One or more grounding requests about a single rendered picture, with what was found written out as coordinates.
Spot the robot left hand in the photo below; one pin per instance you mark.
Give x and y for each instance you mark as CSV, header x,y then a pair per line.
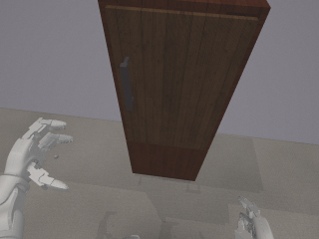
x,y
20,160

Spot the handle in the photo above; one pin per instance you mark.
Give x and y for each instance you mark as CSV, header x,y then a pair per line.
x,y
125,75

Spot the robot left forearm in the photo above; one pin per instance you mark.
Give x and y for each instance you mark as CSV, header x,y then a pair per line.
x,y
13,190

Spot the cupboard door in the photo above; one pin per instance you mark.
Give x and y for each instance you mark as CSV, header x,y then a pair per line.
x,y
182,66

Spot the robot right hand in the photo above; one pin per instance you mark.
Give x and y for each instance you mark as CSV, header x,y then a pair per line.
x,y
257,226

